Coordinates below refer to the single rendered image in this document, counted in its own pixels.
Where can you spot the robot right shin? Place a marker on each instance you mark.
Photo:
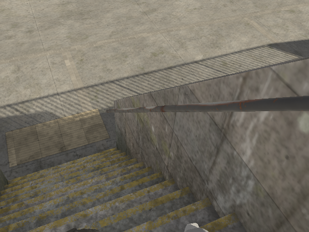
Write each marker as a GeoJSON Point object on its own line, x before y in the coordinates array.
{"type": "Point", "coordinates": [192, 226]}

